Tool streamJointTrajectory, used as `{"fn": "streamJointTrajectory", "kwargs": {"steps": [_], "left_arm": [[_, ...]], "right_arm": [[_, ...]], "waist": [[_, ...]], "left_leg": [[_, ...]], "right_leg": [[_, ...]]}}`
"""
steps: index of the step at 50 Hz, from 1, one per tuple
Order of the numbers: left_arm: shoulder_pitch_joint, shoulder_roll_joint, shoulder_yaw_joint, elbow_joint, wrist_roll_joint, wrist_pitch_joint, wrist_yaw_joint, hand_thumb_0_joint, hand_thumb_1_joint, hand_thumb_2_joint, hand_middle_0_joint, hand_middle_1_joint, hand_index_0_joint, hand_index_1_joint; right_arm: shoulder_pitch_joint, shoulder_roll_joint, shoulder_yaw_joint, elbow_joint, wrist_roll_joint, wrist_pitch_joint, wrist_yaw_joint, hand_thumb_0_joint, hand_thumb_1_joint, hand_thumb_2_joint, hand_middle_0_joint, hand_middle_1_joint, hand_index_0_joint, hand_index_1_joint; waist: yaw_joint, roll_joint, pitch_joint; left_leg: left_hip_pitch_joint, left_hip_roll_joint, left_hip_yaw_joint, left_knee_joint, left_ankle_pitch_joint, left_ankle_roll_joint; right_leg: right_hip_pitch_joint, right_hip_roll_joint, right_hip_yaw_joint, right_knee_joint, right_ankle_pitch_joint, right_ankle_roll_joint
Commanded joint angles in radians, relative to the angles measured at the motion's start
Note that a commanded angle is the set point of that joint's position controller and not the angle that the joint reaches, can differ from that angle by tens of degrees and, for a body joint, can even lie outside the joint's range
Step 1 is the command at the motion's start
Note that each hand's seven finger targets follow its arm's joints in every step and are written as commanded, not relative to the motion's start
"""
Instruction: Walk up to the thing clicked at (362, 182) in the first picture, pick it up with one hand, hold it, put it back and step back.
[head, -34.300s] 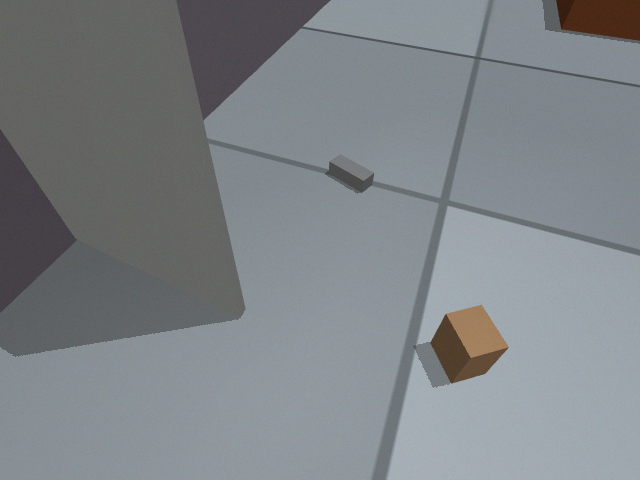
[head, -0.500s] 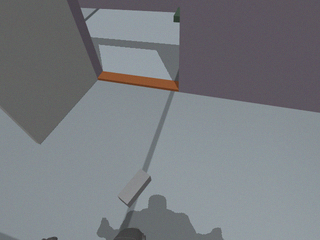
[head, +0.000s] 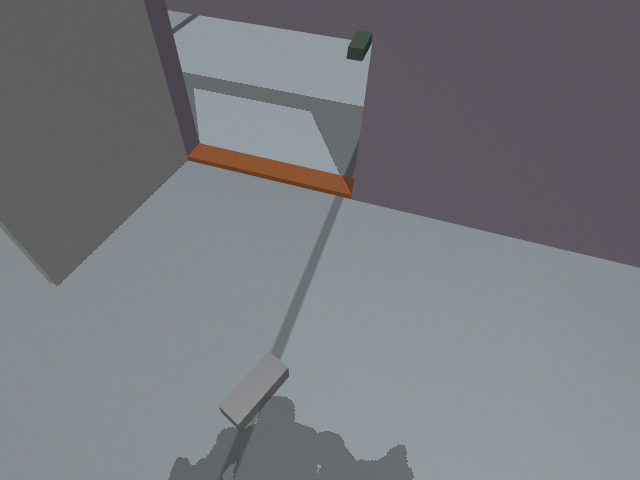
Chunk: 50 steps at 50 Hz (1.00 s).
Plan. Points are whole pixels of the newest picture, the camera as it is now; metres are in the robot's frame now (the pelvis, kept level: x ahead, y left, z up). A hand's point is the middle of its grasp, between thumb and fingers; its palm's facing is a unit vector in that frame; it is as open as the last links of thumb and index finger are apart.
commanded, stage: walk up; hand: left
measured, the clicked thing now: (255, 390) +0.46 +0.20 -0.73
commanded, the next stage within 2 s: stand in 1.08 s
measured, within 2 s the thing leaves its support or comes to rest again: neither
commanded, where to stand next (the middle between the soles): +0.07 -0.01 m, yaw -2 degrees
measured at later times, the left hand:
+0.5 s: hand out of the picture +0.11 +0.24 -0.14, palm faces -0.02 -0.94 -0.33, open 7.4 cm
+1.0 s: hand out of the picture +0.10 +0.25 -0.14, palm faces -0.02 -0.94 -0.34, open 7.4 cm
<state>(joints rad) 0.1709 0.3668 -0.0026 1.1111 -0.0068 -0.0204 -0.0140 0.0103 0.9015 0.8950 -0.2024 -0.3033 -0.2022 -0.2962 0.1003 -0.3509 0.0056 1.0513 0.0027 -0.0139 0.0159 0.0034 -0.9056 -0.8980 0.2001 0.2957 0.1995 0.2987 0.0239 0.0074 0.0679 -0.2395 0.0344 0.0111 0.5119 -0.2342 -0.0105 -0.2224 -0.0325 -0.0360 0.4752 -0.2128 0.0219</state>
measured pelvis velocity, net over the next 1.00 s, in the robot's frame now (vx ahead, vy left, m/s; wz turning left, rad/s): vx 0.01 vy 0.00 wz -0.02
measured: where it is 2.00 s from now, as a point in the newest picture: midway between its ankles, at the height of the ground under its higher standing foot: outside the picture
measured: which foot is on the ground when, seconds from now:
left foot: down 0.00-1.00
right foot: down 0.00-1.00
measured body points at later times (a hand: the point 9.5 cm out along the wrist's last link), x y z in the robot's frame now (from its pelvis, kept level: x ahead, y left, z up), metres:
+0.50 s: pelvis +0.01 +0.00 +0.01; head +0.02 -0.01 +0.46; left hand +0.11 +0.29 -0.12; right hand +0.09 -0.31 -0.12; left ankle +0.03 +0.13 -0.74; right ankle +0.03 -0.14 -0.74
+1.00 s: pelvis +0.01 +0.00 +0.01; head +0.02 -0.01 +0.46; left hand +0.10 +0.30 -0.12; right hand +0.08 -0.30 -0.13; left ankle +0.03 +0.13 -0.74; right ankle +0.03 -0.14 -0.74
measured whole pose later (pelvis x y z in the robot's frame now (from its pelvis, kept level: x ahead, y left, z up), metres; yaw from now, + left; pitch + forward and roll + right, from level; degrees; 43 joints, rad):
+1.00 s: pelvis +0.01 +0.00 +0.01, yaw -1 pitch -2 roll +0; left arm 0.09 0.34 0.01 1.17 0.00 -0.01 -0.01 0.01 0.90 0.90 -0.20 -0.30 -0.20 -0.30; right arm 0.11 -0.35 -0.01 1.16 0.00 -0.01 0.01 0.00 -0.91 -0.90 0.20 0.30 0.20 0.30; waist -0.01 0.01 0.05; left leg -0.13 0.02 0.03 0.33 -0.17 -0.01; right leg -0.14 -0.04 -0.02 0.34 -0.16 0.03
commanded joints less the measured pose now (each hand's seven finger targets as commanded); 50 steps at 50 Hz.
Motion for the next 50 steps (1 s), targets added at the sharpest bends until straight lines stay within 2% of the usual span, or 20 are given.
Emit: {"fn": "streamJointTrajectory", "kwargs": {"steps": [1,4,10,15,20,24,34,44,50], "left_arm": [[-0.063,0.213,0.039,-0.046,-0.003,-0.033,0.015,0.000,0.900,0.900,-0.200,-0.300,-0.200,-0.300],[-0.075,0.210,0.039,-0.030,-0.001,-0.030,0.018,0.000,0.900,0.900,-0.200,-0.300,-0.200,-0.300],[-0.107,0.197,0.036,-0.010,0.004,-0.023,0.019,0.000,0.900,0.900,-0.200,-0.300,-0.200,-0.300],[-0.139,0.196,0.040,-0.008,0.009,-0.021,0.019,0.000,0.900,0.900,-0.200,-0.300,-0.200,-0.300],[-0.139,0.197,0.046,-0.006,0.012,-0.019,0.019,0.000,0.900,0.900,-0.200,-0.300,-0.200,-0.300],[-0.147,0.197,0.046,-0.011,0.014,-0.014,0.018,0.000,0.900,0.900,-0.200,-0.300,-0.200,-0.300],[-0.158,0.188,0.051,-0.013,0.015,-0.011,0.015,0.000,0.900,0.900,-0.200,-0.300,-0.200,-0.300],[-0.138,0.183,0.049,-0.013,0.017,-0.008,0.014,0.000,0.900,0.900,-0.200,-0.300,-0.200,-0.300],[-0.129,0.185,0.049,-0.009,0.013,-0.010,0.016,0.000,0.900,0.900,-0.200,-0.300,-0.200,-0.300]], "right_arm": [[-0.030,-0.229,-0.050,-0.031,0.006,-0.025,-0.016,0.000,-0.900,-0.900,0.200,0.300,0.200,0.300],[-0.056,-0.223,-0.054,-0.023,0.008,-0.018,-0.017,0.000,-0.900,-0.900,0.200,0.300,0.200,0.300],[-0.091,-0.211,-0.053,0.009,0.002,-0.007,-0.014,0.000,-0.900,-0.900,0.200,0.300,0.200,0.300],[-0.092,-0.206,-0.047,0.034,-0.003,-0.010,-0.012,0.000,-0.900,-0.900,0.200,0.300,0.200,0.300],[-0.094,-0.209,-0.048,0.041,-0.005,-0.014,-0.014,0.000,-0.900,-0.900,0.200,0.300,0.200,0.300],[-0.092,-0.209,-0.046,0.045,-0.009,-0.014,-0.015,0.000,-0.900,-0.900,0.200,0.300,0.200,0.300],[-0.053,-0.211,-0.046,0.051,-0.012,-0.017,-0.016,0.000,-0.900,-0.900,0.200,0.300,0.200,0.300],[-0.045,-0.215,-0.049,0.048,-0.011,-0.016,-0.018,0.000,-0.900,-0.900,0.200,0.300,0.200,0.300],[-0.043,-0.209,-0.049,0.045,-0.008,-0.016,-0.017,0.000,-0.900,-0.900,0.200,0.300,0.200,0.300]], "waist": [[-0.020,-0.004,-0.151],[-0.020,-0.036,-0.153],[-0.017,-0.052,-0.093],[-0.018,-0.034,-0.109],[-0.017,-0.015,-0.128],[-0.016,0.008,-0.091],[-0.025,0.001,-0.087],[-0.025,-0.011,-0.091],[-0.025,-0.020,-0.089]], "left_leg": [[0.118,0.095,-0.098,-0.107,0.236,0.051],[0.143,0.095,-0.084,-0.111,0.260,0.052],[0.147,0.089,-0.084,-0.174,0.171,0.041],[0.124,0.091,-0.082,-0.215,0.152,0.033],[0.134,0.097,-0.074,-0.223,0.187,0.031],[0.101,0.093,-0.076,-0.249,0.108,0.028],[0.078,0.091,-0.085,-0.261,0.055,0.029],[0.099,0.095,-0.083,-0.251,0.055,0.036],[0.125,0.090,-0.079,-0.240,0.115,0.031]], "right_leg": [[0.063,-0.104,0.109,-0.098,0.243,-0.048],[0.073,-0.112,0.104,-0.117,0.269,-0.042],[0.039,-0.108,0.105,-0.181,0.141,-0.033],[0.093,-0.111,0.108,-0.191,0.145,-0.030],[0.129,-0.107,0.099,-0.192,0.176,-0.031],[0.116,-0.105,0.103,-0.201,0.122,-0.031],[0.115,-0.093,0.107,-0.203,0.075,-0.033],[0.096,-0.091,0.108,-0.204,0.069,-0.035],[0.088,-0.093,0.108,-0.201,0.114,-0.031]]}}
